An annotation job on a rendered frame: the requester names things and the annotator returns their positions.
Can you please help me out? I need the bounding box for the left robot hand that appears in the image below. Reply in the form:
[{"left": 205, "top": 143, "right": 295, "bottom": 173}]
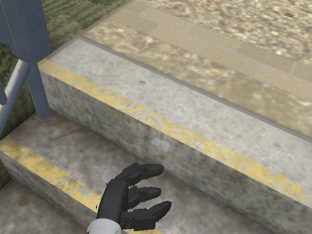
[{"left": 96, "top": 162, "right": 172, "bottom": 231}]

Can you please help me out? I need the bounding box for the robot left forearm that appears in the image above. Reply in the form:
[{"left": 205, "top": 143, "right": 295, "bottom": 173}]
[{"left": 86, "top": 218, "right": 122, "bottom": 234}]

